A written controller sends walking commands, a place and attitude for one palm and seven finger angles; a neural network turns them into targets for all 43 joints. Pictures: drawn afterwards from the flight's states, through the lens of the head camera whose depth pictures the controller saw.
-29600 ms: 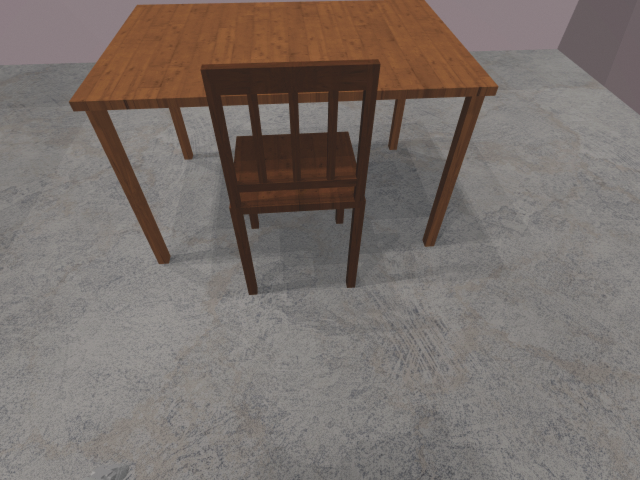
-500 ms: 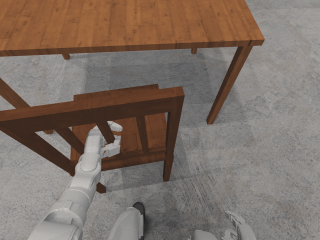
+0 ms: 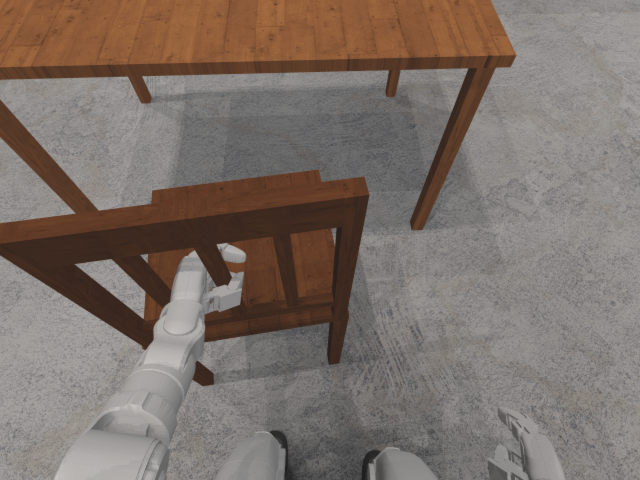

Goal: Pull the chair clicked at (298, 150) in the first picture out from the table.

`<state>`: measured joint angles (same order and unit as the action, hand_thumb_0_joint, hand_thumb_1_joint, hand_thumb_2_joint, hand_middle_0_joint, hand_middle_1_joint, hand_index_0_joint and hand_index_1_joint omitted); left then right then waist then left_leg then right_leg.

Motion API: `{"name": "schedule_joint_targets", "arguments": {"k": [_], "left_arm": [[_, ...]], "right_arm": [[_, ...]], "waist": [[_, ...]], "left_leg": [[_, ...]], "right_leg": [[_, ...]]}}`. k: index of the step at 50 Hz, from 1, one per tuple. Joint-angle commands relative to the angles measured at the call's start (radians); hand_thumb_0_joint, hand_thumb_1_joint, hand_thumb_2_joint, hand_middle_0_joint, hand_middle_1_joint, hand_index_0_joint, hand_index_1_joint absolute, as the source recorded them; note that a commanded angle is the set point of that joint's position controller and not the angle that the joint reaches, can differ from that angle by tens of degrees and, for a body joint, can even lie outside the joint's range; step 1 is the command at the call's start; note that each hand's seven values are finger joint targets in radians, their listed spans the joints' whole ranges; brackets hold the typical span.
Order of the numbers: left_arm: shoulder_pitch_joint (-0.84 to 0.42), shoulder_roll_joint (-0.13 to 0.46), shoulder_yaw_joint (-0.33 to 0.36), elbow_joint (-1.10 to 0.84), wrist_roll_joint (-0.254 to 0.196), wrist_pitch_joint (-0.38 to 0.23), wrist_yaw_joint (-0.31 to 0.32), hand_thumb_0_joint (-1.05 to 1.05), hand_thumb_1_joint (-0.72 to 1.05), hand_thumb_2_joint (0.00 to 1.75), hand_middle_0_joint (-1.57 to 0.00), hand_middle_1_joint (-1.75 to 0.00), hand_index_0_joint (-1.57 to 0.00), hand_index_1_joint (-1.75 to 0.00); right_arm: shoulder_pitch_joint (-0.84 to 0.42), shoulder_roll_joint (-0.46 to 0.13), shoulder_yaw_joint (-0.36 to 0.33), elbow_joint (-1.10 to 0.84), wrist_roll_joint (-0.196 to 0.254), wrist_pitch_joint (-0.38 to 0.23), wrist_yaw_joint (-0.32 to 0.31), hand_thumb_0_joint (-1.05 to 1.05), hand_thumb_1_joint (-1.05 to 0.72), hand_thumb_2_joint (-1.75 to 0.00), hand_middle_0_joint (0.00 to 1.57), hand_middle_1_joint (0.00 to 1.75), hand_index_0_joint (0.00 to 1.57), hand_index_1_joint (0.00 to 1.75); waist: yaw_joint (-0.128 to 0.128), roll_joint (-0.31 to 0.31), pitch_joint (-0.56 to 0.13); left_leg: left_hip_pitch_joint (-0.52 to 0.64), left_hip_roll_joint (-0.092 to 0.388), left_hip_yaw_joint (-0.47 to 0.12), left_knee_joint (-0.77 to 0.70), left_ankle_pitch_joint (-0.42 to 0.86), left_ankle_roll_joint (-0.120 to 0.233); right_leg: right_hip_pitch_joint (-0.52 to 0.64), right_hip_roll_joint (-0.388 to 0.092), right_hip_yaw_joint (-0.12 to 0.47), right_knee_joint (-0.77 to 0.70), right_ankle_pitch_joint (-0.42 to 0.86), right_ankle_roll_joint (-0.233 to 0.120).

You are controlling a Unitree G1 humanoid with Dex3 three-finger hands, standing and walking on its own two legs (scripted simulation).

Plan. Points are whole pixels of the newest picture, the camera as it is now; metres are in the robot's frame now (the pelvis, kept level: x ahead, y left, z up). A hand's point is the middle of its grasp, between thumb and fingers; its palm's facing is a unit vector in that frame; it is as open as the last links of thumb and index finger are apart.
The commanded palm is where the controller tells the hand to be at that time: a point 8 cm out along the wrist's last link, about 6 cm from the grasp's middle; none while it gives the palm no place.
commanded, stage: step backward, pulling the chair out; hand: left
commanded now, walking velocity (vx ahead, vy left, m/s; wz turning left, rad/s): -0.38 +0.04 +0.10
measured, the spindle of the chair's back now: (224, 281) +0.38 +0.16 -0.09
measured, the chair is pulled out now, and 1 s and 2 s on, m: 0.30 0.57 0.63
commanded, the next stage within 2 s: stop walking, hand still on the chair in 0.74 s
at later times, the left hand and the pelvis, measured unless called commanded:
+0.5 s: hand (215, 383) +0.23 +0.15 -0.07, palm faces -0.01 -0.98 -0.20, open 5.5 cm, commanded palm +0.21 +0.19 -0.07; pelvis -0.11 +0.01 +0.00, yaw +1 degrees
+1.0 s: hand out of the picture +0.09 +0.16 -0.06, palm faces -0.07 -0.99 -0.12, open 5.2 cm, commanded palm +0.08 +0.21 -0.05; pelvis -0.22 +0.06 +0.01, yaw +3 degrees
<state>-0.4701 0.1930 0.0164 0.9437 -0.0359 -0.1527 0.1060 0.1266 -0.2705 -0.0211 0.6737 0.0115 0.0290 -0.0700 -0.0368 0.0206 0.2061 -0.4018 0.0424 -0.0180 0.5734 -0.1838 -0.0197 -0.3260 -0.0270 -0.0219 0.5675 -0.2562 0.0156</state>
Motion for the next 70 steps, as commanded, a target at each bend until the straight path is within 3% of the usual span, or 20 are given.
{"name": "schedule_joint_targets", "arguments": {"k": [1,3,5,8,11,13,16,20,24,27,28,31,39,41,44,45,50,55,65,70], "left_arm": [[-0.041,0.125,0.018,-0.242,0.024,-0.094,-0.023,0.0,0.9,0.9,-0.5,-1.45,-0.5,-1.45],[-0.07,0.172,0.042,-0.253,0.015,-0.093,-0.013,0.0,0.9,0.9,-0.5,-1.45,-0.5,-1.45],[-0.07,0.158,0.037,-0.211,0.021,-0.063,-0.002,0.0,0.9,0.9,-0.5,-1.45,-0.5,-1.45],[-0.133,0.139,0.037,-0.203,0.031,-0.053,0.007,0.0,0.9,0.9,-0.5,-1.45,-0.5,-1.45],[-0.139,0.12,0.008,-0.168,0.022,-0.041,0.007,0.0,0.9,0.9,-0.5,-1.45,-0.5,-1.45],[-0.197,0.075,-0.036,-0.202,0.017,-0.046,-0.005,0.0,0.9,0.9,-0.5,-1.45,-0.5,-1.45],[-0.28,-0.006,-0.093,-0.246,0.021,-0.067,-0.027,0.0,0.9,0.9,-0.5,-1.45,-0.5,-1.45],[-0.211,0.017,-0.044,-0.175,0.023,-0.086,-0.012,0.0,0.9,0.9,-0.5,-1.45,-0.5,-1.45],[-0.222,0.038,-0.044,-0.146,0.039,-0.125,-0.023,0.0,0.9,0.9,-0.5,-1.45,-0.5,-1.45],[-0.216,0.158,0.034,-0.128,0.032,-0.126,-0.012,0.0,0.9,0.9,-0.5,-1.45,-0.5,-1.45],[-0.2,0.139,0.029,-0.11,0.035,-0.115,-0.012,0.0,0.9,0.9,-0.5,-1.45,-0.5,-1.45],[-0.167,0.119,0.032,-0.115,0.029,-0.09,-0.004,0.0,0.9,0.9,-0.5,-1.45,-0.5,-1.45],[-0.128,0.035,-0.028,-0.106,0.01,-0.045,-0.012,0.0,0.9,0.9,-0.5,-1.45,-0.5,-1.45],[-0.159,0.014,-0.059,-0.134,0.001,-0.048,-0.021,0.0,0.9,0.9,-0.5,-1.45,-0.5,-1.45],[-0.295,-0.032,-0.103,-0.352,0.006,-0.072,-0.043,0.0,0.9,0.9,-0.5,-1.45,-0.5,-1.45],[-0.318,-0.022,-0.101,-0.4,0.007,-0.074,-0.045,0.0,0.9,0.9,-0.5,-1.45,-0.5,-1.45],[-0.134,-0.009,-0.088,-0.318,0.025,-0.021,-0.051,0.0,0.9,0.9,-0.5,-1.45,-0.5,-1.45],[-0.044,0.016,-0.075,-0.234,0.009,-0.013,-0.039,0.0,0.9,0.9,-0.5,-1.45,-0.5,-1.45],[0.032,0.021,-0.061,-0.21,0.009,-0.02,-0.017,0.0,0.9,0.9,-0.5,-1.45,-0.5,-1.45],[0.068,-0.011,-0.085,-0.217,0.008,-0.025,-0.018,0.0,0.9,0.9,-0.5,-1.45,-0.5,-1.45]], "right_arm": [[0.094,-0.117,-0.047,-0.103,0.015,-0.01,-0.004,0.0,-0.9,-0.9,0.2,0.3,0.2,0.3],[0.05,-0.112,-0.051,-0.117,0.028,-0.01,-0.021,0.0,-0.9,-0.9,0.2,0.3,0.2,0.3],[0.008,-0.11,-0.037,-0.101,0.015,-0.014,-0.032,0.0,-0.9,-0.9,0.2,0.3,0.2,0.3],[0.026,-0.085,0.001,-0.058,0.008,-0.018,-0.039,0.0,-0.9,-0.9,0.2,0.3,0.2,0.3],[0.072,-0.103,-0.005,-0.028,0.012,-0.015,-0.06,0.0,-0.9,-0.9,0.2,0.3,0.2,0.3],[0.067,-0.135,-0.021,-0.043,0.005,-0.016,-0.071,0.0,-0.9,-0.9,0.2,0.3,0.2,0.3],[0.064,-0.097,-0.017,-0.055,-0.02,-0.004,-0.046,0.0,-0.9,-0.9,0.2,0.3,0.2,0.3],[0.11,-0.107,-0.048,-0.018,-0.015,-0.022,-0.015,0.0,-0.9,-0.9,0.2,0.3,0.2,0.3],[0.12,-0.101,-0.047,-0.005,-0.007,-0.038,-0.01,0.0,-0.9,-0.9,0.2,0.3,0.2,0.3],[0.093,-0.095,-0.061,-0.031,0.021,-0.035,-0.029,0.0,-0.9,-0.9,0.2,0.3,0.2,0.3],[0.037,-0.102,-0.06,-0.044,0.021,-0.041,-0.032,0.0,-0.9,-0.9,0.2,0.3,0.2,0.3],[0.03,-0.073,-0.023,-0.03,0.009,-0.044,-0.027,0.0,-0.9,-0.9,0.2,0.3,0.2,0.3],[0.121,-0.09,-0.02,-0.043,0.013,-0.036,-0.054,0.0,-0.9,-0.9,0.2,0.3,0.2,0.3],[0.128,-0.105,-0.03,-0.047,0.011,-0.03,-0.066,0.0,-0.9,-0.9,0.2,0.3,0.2,0.3],[0.073,-0.086,-0.031,-0.102,-0.007,-0.028,-0.05,0.0,-0.9,-0.9,0.2,0.3,0.2,0.3],[0.066,-0.071,-0.024,-0.089,-0.018,-0.033,-0.042,0.0,-0.9,-0.9,0.2,0.3,0.2,0.3],[0.16,-0.113,-0.048,-0.083,0.015,-0.041,0.0,0.0,-0.9,-0.9,0.2,0.3,0.2,0.3],[0.137,-0.103,-0.04,-0.065,0.021,-0.043,-0.02,0.0,-0.9,-0.9,0.2,0.3,0.2,0.3],[0.086,-0.056,-0.013,-0.068,0.014,-0.032,-0.039,0.0,-0.9,-0.9,0.2,0.3,0.2,0.3],[0.078,-0.049,-0.011,-0.072,0.016,-0.033,-0.045,0.0,-0.9,-0.9,0.2,0.3,0.2,0.3]], "waist": [[0.006,0.023,-0.524],[0.019,-0.208,-0.49],[0.043,-0.146,-0.448],[0.007,-0.166,-0.48],[-0.002,-0.22,-0.469],[0.013,-0.058,-0.439],[0.003,0.253,-0.467],[0.011,0.151,-0.46],[0.0,0.123,-0.468],[0.003,-0.286,-0.513],[0.036,-0.286,-0.504],[0.029,-0.083,-0.512],[0.014,-0.25,-0.503],[0.005,-0.127,-0.47],[-0.001,0.322,-0.423],[-0.003,0.368,-0.408],[0.013,0.045,-0.396],[-0.005,-0.066,-0.388],[0.014,-0.086,-0.286],[0.011,-0.074,-0.277]], "left_leg": [[0.14,0.103,-0.081,0.02,0.303,0.05],[0.019,-0.04,-0.003,0.288,-0.278,-0.025],[-0.039,-0.033,-0.097,0.465,-0.354,-0.02],[0.0,0.0,-0.101,0.227,-0.275,-0.019],[0.144,0.004,-0.034,-0.107,-0.068,-0.012],[0.19,0.142,-0.139,-0.208,0.292,0.053],[0.266,0.252,-0.212,-0.148,0.62,0.141],[0.349,0.287,-0.222,-0.037,0.773,0.157],[0.279,0.206,-0.183,0.015,0.545,0.096],[0.014,-0.003,0.004,0.278,-0.248,-0.021],[-0.035,-0.03,-0.066,0.43,-0.345,-0.015],[-0.051,-0.004,-0.101,0.417,-0.306,-0.021],[0.151,0.001,0.039,-0.1,-0.131,-0.015],[0.273,0.075,0.046,-0.286,0.085,0.007],[0.306,0.269,-0.131,-0.199,0.503,0.146],[0.303,0.296,-0.188,-0.208,0.556,0.183],[0.369,0.19,-0.063,-0.001,0.443,0.077],[0.235,0.094,-0.004,-0.131,0.049,0.024],[0.227,0.049,0.034,-0.172,-0.164,0.057],[0.259,0.065,0.021,-0.173,-0.013,0.052]], "right_leg": [[0.276,-0.098,0.08,-0.155,0.371,-0.045],[0.197,-0.349,0.29,-0.238,0.423,-0.172],[0.136,-0.413,0.303,-0.234,0.415,-0.223],[0.228,-0.324,0.131,-0.107,0.582,-0.143],[0.179,-0.257,0.092,-0.069,0.447,-0.082],[0.09,-0.097,0.006,0.053,0.281,-0.002],[-0.03,-0.028,-0.017,0.25,-0.107,0.0],[-0.027,-0.011,0.018,0.114,-0.14,-0.025],[0.164,-0.024,0.038,-0.207,0.225,-0.026],[0.288,-0.301,0.262,-0.198,0.656,-0.116],[0.263,-0.351,0.271,-0.197,0.684,-0.125],[0.282,-0.343,0.204,-0.14,0.576,-0.179],[0.245,-0.256,0.141,-0.128,0.354,-0.111],[0.169,-0.159,0.063,-0.02,0.254,-0.042],[-0.002,-0.022,-0.037,0.237,-0.056,0.004],[-0.047,-0.017,-0.012,0.302,-0.217,0.0],[0.177,-0.004,-0.005,-0.221,0.127,-0.025],[0.221,-0.068,0.078,-0.137,0.181,-0.06],[0.095,-0.091,0.122,-0.258,-0.21,-0.046],[0.101,-0.09,0.107,-0.223,-0.002,-0.051]]}}
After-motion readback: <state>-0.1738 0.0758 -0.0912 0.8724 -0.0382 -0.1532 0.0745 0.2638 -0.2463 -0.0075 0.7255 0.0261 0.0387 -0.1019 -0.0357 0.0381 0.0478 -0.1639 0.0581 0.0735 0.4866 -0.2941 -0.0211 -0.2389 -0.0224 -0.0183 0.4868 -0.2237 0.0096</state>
